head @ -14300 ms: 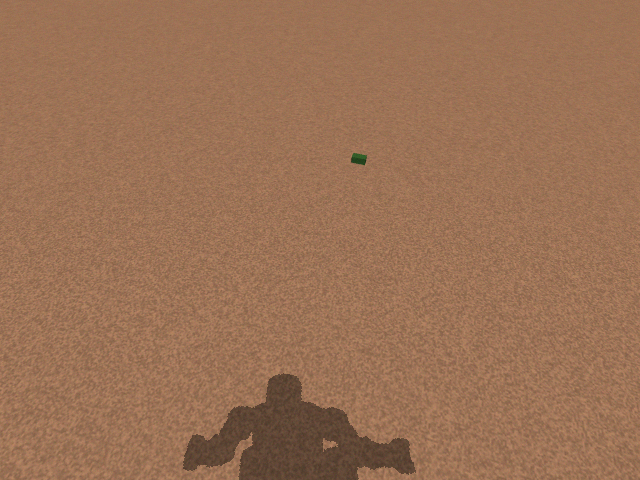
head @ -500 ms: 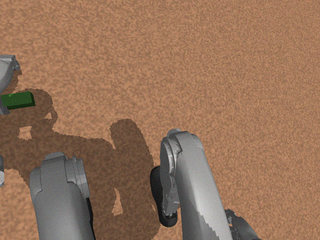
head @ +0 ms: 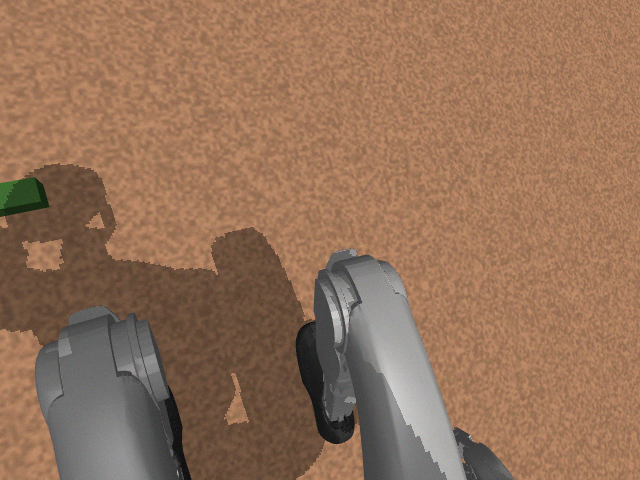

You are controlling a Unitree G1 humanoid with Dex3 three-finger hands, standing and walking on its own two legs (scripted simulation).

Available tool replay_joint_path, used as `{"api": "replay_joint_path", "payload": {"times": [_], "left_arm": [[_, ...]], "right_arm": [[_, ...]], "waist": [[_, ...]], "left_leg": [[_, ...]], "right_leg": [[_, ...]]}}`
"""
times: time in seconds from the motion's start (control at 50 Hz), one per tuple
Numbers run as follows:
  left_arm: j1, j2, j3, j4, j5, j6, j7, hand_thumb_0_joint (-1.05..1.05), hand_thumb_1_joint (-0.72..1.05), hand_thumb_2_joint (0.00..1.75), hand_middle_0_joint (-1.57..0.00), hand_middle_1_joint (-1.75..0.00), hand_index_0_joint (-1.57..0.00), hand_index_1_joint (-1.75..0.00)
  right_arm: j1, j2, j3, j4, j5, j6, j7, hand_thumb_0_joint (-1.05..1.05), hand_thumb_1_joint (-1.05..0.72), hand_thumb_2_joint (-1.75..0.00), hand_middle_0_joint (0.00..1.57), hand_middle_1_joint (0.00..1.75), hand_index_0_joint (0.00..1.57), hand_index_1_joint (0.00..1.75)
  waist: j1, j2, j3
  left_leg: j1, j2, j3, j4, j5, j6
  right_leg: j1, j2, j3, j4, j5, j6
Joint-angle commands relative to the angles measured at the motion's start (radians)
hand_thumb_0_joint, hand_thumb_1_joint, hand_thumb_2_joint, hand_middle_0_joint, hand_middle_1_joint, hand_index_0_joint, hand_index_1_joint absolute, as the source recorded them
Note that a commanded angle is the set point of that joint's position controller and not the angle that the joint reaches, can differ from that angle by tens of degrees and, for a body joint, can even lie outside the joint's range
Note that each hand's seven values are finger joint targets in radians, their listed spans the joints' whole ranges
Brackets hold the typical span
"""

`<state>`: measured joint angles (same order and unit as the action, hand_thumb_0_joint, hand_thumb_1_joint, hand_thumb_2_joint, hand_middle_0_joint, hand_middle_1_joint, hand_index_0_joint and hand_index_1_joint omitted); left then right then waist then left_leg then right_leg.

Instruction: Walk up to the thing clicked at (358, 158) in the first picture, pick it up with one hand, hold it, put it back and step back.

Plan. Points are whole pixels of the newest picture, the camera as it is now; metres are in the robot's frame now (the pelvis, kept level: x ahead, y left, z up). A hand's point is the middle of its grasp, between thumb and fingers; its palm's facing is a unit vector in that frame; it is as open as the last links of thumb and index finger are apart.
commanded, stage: close in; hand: left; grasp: from above
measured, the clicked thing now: (12, 198) +0.49 +0.30 -0.30
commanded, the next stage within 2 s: rest palm in 0.14 s
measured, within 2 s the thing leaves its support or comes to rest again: neither
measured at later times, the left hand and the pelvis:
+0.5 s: hand out of the picture +0.47 +0.29 -0.22, palm faces -0.47 -0.09 -0.88, open 12.1 cm; pelvis +0.00 +0.01 -0.01, yaw -2 degrees
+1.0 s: hand (3, 201) +0.47 +0.30 -0.26, palm faces -0.48 -0.12 -0.87, open 12.5 cm; pelvis +0.01 +0.01 -0.01, yaw -4 degrees
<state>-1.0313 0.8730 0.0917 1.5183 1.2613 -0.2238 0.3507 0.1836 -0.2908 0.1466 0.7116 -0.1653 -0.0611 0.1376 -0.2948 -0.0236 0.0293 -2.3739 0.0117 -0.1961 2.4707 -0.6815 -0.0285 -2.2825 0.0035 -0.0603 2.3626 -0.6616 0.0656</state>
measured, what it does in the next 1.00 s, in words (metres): stands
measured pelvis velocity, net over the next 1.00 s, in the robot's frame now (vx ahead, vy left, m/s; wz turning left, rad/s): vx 0.01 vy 0.01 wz -0.08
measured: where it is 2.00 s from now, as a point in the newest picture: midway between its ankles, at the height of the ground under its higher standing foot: (252, 432)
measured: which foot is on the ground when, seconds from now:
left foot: down 0.00-1.00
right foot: down 0.00-1.00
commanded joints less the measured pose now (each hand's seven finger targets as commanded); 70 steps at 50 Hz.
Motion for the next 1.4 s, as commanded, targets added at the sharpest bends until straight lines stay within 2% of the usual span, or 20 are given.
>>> {"api": "replay_joint_path", "payload": {"times": [0.0, 0.06, 0.12, 0.2, 0.3, 0.36, 0.4, 0.44, 0.58, 0.62, 0.64, 0.66, 0.8, 0.86, 0.94, 0.96, 1.04, 1.06, 1.18, 1.38], "left_arm": [[-0.400, 0.143, -0.050, -0.145, -0.006, -0.056, 0.028, 0.00, -0.18, 0.76, -0.40, -0.75, -0.40, -0.75], [-0.364, 0.161, -0.052, -0.109, 0.020, -0.056, 0.045, 0.00, -0.19, 0.71, -0.36, -0.74, -0.38, -0.72], [-0.349, 0.157, -0.048, -0.042, 0.034, -0.043, 0.069, 0.00, -0.19, 0.71, -0.36, -0.74, -0.37, -0.72], [-0.365, 0.239, 0.009, -0.037, 0.069, -0.032, 0.117, 0.00, -0.15, 0.69, -0.39, -0.71, -0.40, -0.69], [-0.372, 0.198, -0.009, 0.053, 0.080, -0.017, 0.170, 0.00, -0.20, 0.73, -0.36, -0.68, -0.36, -0.68], [-0.394, 0.251, 0.003, 0.070, 0.094, -0.014, 0.198, 0.00, -0.18, 0.72, -0.38, -0.67, -0.37, -0.67], [-0.396, 0.270, 0.014, 0.075, 0.088, -0.009, 0.218, 0.00, -0.18, 0.72, -0.39, -0.66, -0.38, -0.67], [-0.379, 0.252, 0.003, 0.121, 0.085, -0.005, 0.223, 0.00, -0.18, 0.71, -0.37, -0.67, -0.37, -0.68], [-0.349, 0.335, 0.040, 0.126, 0.074, -0.002, 0.236, 0.00, -0.18, 0.70, -0.38, -0.66, -0.37, -0.67], [-0.354, 0.373, 0.062, 0.084, 0.070, -0.006, 0.240, 0.00, -0.20, 0.72, -0.38, -0.66, -0.37, -0.67], [-0.331, 0.338, 0.041, 0.114, 0.072, -0.003, 0.232, 0.00, -0.20, 0.71, -0.37, -0.66, -0.36, -0.67], [-0.325, 0.373, 0.072, 0.104, 0.063, -0.004, 0.239, 0.00, -0.21, 0.72, -0.37, -0.66, -0.36, -0.67], [-0.275, 0.393, 0.090, 0.058, 0.047, -0.012, 0.238, 0.00, -0.23, 0.73, -0.36, -0.66, -0.34, -0.67], [-0.275, 0.344, 0.055, 0.082, 0.054, -0.016, 0.232, 0.00, -0.24, 0.74, -0.34, -0.67, -0.33, -0.68], [-0.274, 0.384, 0.080, 0.050, 0.057, -0.031, 0.254, 0.00, -0.27, 0.77, -0.33, -0.68, -0.31, -0.70], [-0.266, 0.340, 0.053, 0.110, 0.066, -0.027, 0.252, 0.00, -0.25, 0.76, -0.34, -0.67, -0.32, -0.69], [-0.299, 0.356, 0.053, 0.086, 0.068, -0.042, 0.270, 0.00, -0.27, 0.77, -0.33, -0.69, -0.31, -0.70], [-0.273, 0.321, 0.030, 0.131, 0.072, -0.036, 0.269, 0.00, -0.26, 0.76, -0.33, -0.69, -0.32, -0.71], [-0.289, 0.338, 0.026, 0.165, 0.090, -0.036, 0.301, 0.00, -0.24, 0.75, -0.33, -0.71, -0.32, -0.72], [-0.299, 0.363, 0.022, 0.177, 0.066, -0.011, 0.318, 0.00, -0.22, 0.73, -0.34, -0.71, -0.33, -0.71]], "right_arm": [[0.226, -0.268, -0.092, 0.020, -0.011, -0.005, -0.013, 0.00, -0.90, -0.89, 0.20, 0.30, 0.20, 0.30], [0.226, -0.277, -0.091, 0.019, -0.015, 0.004, -0.012, 0.00, -0.90, -0.89, 0.20, 0.30, 0.20, 0.30], [0.211, -0.282, -0.082, 0.004, -0.018, 0.010, -0.006, 0.00, -0.89, -0.89, 0.20, 0.30, 0.20, 0.30], [0.195, -0.293, -0.073, -0.020, -0.024, 0.010, 0.001, 0.00, -0.89, -0.89, 0.20, 0.30, 0.20, 0.30], [0.169, -0.286, -0.051, -0.028, -0.040, -0.010, 0.014, 0.00, -0.89, -0.90, 0.20, 0.30, 0.20, 0.30], [0.171, -0.298, -0.032, -0.028, -0.050, -0.032, 0.016, 0.00, -0.89, -0.90, 0.20, 0.30, 0.20, 0.30], [0.157, -0.303, -0.027, -0.030, -0.055, -0.042, 0.016, 0.00, -0.89, -0.90, 0.20, 0.30, 0.20, 0.30], [0.152, -0.310, -0.021, -0.037, -0.062, -0.057, 0.020, 0.00, -0.89, -0.90, 0.20, 0.30, 0.20, 0.30], [0.145, -0.338, 0.009, -0.045, -0.086, -0.096, 0.036, 0.00, -0.89, -0.90, 0.20, 0.30, 0.20, 0.30], [0.148, -0.344, 0.008, -0.043, -0.084, -0.099, 0.036, 0.00, -0.89, -0.90, 0.20, 0.30, 0.20, 0.30], [0.143, -0.347, 0.013, -0.049, -0.090, -0.105, 0.043, 0.00, -0.90, -0.90, 0.20, 0.30, 0.20, 0.30], [0.152, -0.350, 0.013, -0.033, -0.095, -0.104, 0.044, 0.00, -0.90, -0.90, 0.20, 0.30, 0.20, 0.30], [0.164, -0.357, 0.015, -0.024, -0.104, -0.105, 0.064, 0.00, -0.90, -0.90, 0.20, 0.30, 0.20, 0.30], [0.159, -0.354, 0.015, -0.019, -0.111, -0.105, 0.075, 0.00, -0.90, -0.90, 0.20, 0.30, 0.20, 0.30], [0.143, -0.354, 0.020, -0.018, -0.111, -0.097, 0.078, 0.00, -0.90, -0.90, 0.20, 0.30, 0.20, 0.30], [0.141, -0.348, 0.028, -0.021, -0.115, -0.098, 0.085, 0.00, -0.90, -0.90, 0.20, 0.30, 0.20, 0.30], [0.130, -0.360, 0.026, -0.014, -0.116, -0.102, 0.086, 0.00, -0.90, -0.90, 0.20, 0.30, 0.20, 0.30], [0.117, -0.356, 0.026, -0.020, -0.118, -0.107, 0.090, 0.00, -0.90, -0.90, 0.20, 0.30, 0.20, 0.30], [0.095, -0.365, 0.042, -0.030, -0.122, -0.118, 0.097, 0.00, -0.90, -0.90, 0.20, 0.30, 0.20, 0.30], [0.071, -0.379, 0.069, -0.036, -0.118, -0.154, 0.109, 0.00, -0.90, -0.90, 0.20, 0.30, 0.20, 0.30]], "waist": [[-0.081, 0.345, -0.664], [-0.051, 0.390, -0.693], [-0.058, 0.389, -0.653], [-0.045, 0.440, -0.660], [-0.093, 0.382, -0.602], [-0.101, 0.397, -0.600], [-0.095, 0.409, -0.607], [-0.116, 0.390, -0.564], [-0.123, 0.391, -0.554], [-0.107, 0.424, -0.594], [-0.124, 0.422, -0.564], [-0.114, 0.414, -0.573], [-0.108, 0.453, -0.605], [-0.133, 0.441, -0.556], [-0.108, 0.461, -0.583], [-0.137, 0.431, -0.536], [-0.140, 0.463, -0.550], [-0.143, 0.435, -0.508], [-0.152, 0.424, -0.481], [-0.160, 0.412, -0.465]], "left_leg": [[0.508, -0.008, 0.114, -0.236, 0.117, 0.046], [0.583, -0.009, 0.112, -0.248, 0.198, 0.034], [0.593, -0.006, 0.101, -0.255, 0.236, 0.031], [0.613, -0.008, 0.101, -0.264, 0.274, 0.026], [0.536, -0.006, 0.107, -0.239, 0.199, 0.045], [0.537, -0.005, 0.108, -0.229, 0.187, 0.047], [0.538, -0.002, 0.104, -0.232, 0.171, 0.043], [0.519, 0.000, 0.100, -0.226, 0.135, 0.046], [0.498, 0.006, 0.090, -0.194, 0.133, 0.048], [0.530, 0.009, 0.086, -0.193, 0.161, 0.042], [0.524, 0.011, 0.087, -0.179, 0.173, 0.041], [0.511, 0.013, 0.082, -0.180, 0.180, 0.040], [0.556, 0.018, 0.070, -0.168, 0.258, 0.033], [0.556, 0.022, 0.068, -0.153, 0.276, 0.032], [0.557, 0.025, 0.061, -0.165, 0.271, 0.031], [0.535, 0.022, 0.061, -0.154, 0.250, 0.032], [0.568, 0.025, 0.052, -0.167, 0.248, 0.027], [0.547, 0.024, 0.056, -0.156, 0.226, 0.030], [0.518, 0.024, 0.046, -0.170, 0.182, 0.030], [0.501, 0.028, 0.039, -0.158, 0.178, 0.032]], "right_leg": [[0.333, 0.035, -0.131, -0.245, 0.168, -0.088], [0.335, 0.033, -0.141, -0.226, 0.231, -0.093], [0.301, 0.031, -0.155, -0.205, 0.256, -0.096], [0.303, 0.028, -0.157, -0.185, 0.282, -0.099], [0.302, 0.042, -0.151, -0.202, 0.247, -0.092], [0.316, 0.042, -0.148, -0.196, 0.239, -0.090], [0.311, 0.046, -0.154, -0.192, 0.223, -0.091], [0.292, 0.047, -0.160, -0.191, 0.195, -0.089], [0.335, 0.054, -0.171, -0.176, 0.203, -0.081], [0.353, 0.056, -0.171, -0.172, 0.221, -0.085], [0.345, 0.054, -0.174, -0.163, 0.235, -0.083], [0.363, 0.059, -0.179, -0.168, 0.240, -0.082], [0.414, 0.062, -0.189, -0.158, 0.311, -0.080], [0.390, 0.064, -0.191, -0.151, 0.328, -0.077], [0.418, 0.067, -0.195, -0.157, 0.326, -0.079], [0.382, 0.064, -0.199, -0.143, 0.310, -0.079], [0.383, 0.066, -0.206, -0.147, 0.306, -0.079], [0.362, 0.067, -0.206, -0.143, 0.292, -0.077], [0.348, 0.068, -0.214, -0.141, 0.256, -0.078], [0.364, 0.070, -0.213, -0.149, 0.260, -0.070]]}}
